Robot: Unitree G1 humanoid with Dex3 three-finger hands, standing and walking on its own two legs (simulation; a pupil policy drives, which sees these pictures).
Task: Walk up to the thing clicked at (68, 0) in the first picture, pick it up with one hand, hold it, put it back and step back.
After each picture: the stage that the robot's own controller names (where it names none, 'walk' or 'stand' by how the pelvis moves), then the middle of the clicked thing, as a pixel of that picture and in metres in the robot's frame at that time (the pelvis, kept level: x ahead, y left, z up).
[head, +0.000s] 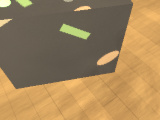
stand; out of the picture +0.97 +0.11 +0.08
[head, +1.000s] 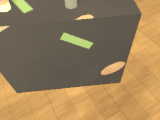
walk; out of the picture +0.87 +0.12 +0.09
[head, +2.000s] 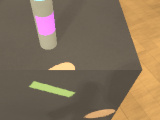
walk; (44, 19) +0.53 +0.18 +0.11
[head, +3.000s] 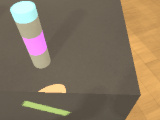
stand; (34, 39) +0.45 +0.21 +0.10
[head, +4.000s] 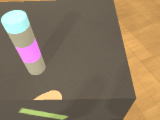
stand; (27, 47) +0.43 +0.22 +0.08
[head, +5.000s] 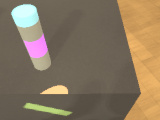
stand; (35, 42) +0.45 +0.20 +0.09
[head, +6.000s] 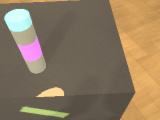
stand; (29, 45) +0.45 +0.21 +0.08
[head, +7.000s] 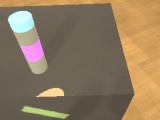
stand; (31, 46) +0.46 +0.21 +0.08
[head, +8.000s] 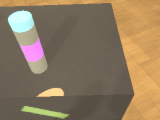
stand; (31, 46) +0.46 +0.21 +0.08
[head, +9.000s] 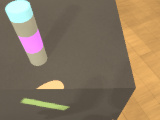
rise first; (30, 37) +0.47 +0.21 +0.08
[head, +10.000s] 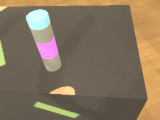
rise first; (46, 44) +0.46 +0.19 +0.08
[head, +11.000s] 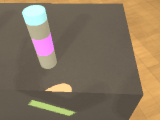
go down; (42, 41) +0.48 +0.18 +0.09
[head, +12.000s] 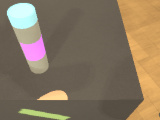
go down; (32, 43) +0.44 +0.17 +0.10
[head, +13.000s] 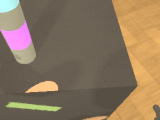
close in; (15, 31) +0.45 +0.19 +0.12
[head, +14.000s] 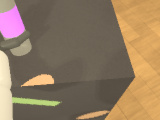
close; (7, 18) +0.49 +0.20 +0.14
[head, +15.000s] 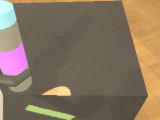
lift; (10, 53) +0.33 +0.21 +0.19
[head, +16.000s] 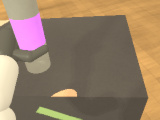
lift; (27, 27) +0.34 +0.16 +0.29
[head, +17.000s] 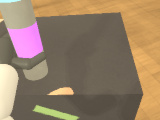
hold; (25, 36) +0.34 +0.17 +0.26
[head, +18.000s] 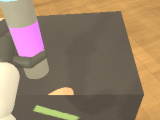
hold; (26, 34) +0.34 +0.16 +0.26
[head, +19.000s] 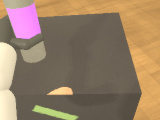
crouch; (23, 17) +0.38 +0.17 +0.29
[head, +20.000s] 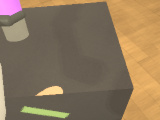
lower; out of the picture +0.48 +0.20 +0.28
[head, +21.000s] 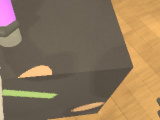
lower; out of the picture +0.52 +0.21 +0.15
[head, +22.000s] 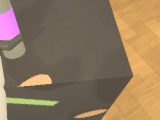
lower; (2, 19) +0.48 +0.21 +0.14
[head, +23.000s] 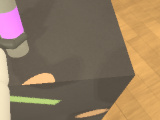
lower; (6, 18) +0.49 +0.20 +0.14
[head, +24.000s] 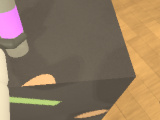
lower; (6, 18) +0.49 +0.20 +0.14
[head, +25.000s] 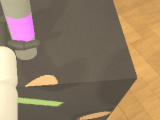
open; (20, 22) +0.48 +0.17 +0.14
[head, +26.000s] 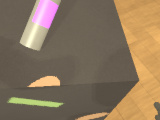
sink last; (44, 11) +0.55 +0.11 +0.11
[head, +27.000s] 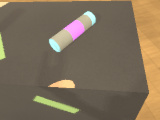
sink last; (73, 30) +0.63 +0.11 +0.02
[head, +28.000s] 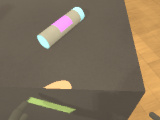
stand; (62, 26) +0.64 +0.13 +0.01
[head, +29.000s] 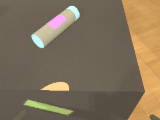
stand; (57, 25) +0.64 +0.14 +0.03
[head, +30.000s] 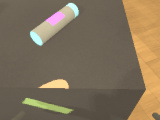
stand; (56, 22) +0.64 +0.14 +0.04
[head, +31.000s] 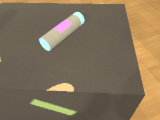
stand; (63, 30) +0.65 +0.13 +0.00
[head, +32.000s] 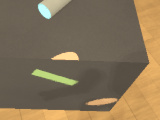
walk; out of the picture +0.73 +0.09 +0.02
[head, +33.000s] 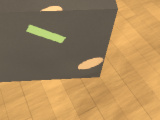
walk; out of the picture +0.99 +0.22 +0.01
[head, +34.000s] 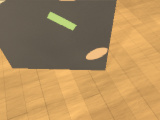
stand; out of the picture +1.27 +0.16 +0.01
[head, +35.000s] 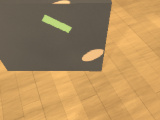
stand; out of the picture +1.24 +0.18 -0.01
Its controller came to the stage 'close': yes
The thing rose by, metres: 0.20
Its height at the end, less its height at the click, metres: -0.09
